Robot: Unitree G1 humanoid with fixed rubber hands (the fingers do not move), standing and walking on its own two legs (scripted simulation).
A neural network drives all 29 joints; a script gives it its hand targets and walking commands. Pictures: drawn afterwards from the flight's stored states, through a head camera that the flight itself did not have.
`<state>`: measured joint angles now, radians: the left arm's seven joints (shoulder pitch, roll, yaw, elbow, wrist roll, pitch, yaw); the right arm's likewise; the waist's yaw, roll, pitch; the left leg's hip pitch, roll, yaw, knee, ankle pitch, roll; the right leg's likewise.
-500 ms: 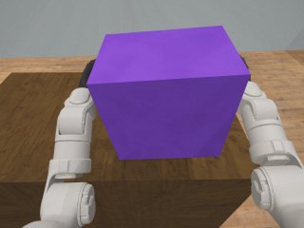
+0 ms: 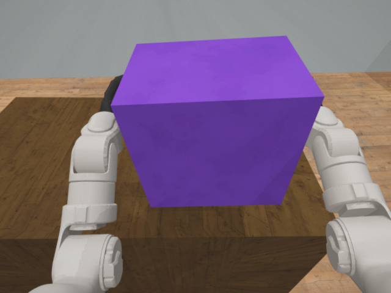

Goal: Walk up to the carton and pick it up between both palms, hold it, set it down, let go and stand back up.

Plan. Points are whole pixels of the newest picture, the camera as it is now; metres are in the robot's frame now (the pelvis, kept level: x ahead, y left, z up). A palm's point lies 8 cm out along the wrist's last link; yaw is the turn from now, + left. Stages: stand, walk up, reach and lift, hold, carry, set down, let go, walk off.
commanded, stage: hold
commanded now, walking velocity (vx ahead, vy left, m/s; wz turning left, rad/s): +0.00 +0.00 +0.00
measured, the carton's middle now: (212, 128) +0.40 -0.03 +0.17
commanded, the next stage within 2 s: none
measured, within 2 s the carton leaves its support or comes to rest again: neither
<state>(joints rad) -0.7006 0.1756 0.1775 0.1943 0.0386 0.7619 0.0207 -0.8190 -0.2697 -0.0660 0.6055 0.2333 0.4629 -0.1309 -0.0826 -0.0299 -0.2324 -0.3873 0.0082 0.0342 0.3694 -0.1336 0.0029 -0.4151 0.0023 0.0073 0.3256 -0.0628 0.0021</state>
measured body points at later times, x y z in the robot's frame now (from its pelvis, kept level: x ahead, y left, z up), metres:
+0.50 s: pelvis -0.01 +0.00 +0.00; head -0.04 +0.01 +0.45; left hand +0.39 +0.16 +0.23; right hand +0.40 -0.22 +0.24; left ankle +0.02 +0.12 -0.74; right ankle +0.05 -0.12 -0.74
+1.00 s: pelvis +0.00 +0.00 +0.00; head -0.05 +0.01 +0.45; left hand +0.39 +0.16 +0.24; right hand +0.39 -0.22 +0.24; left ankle +0.02 +0.12 -0.74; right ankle +0.05 -0.12 -0.74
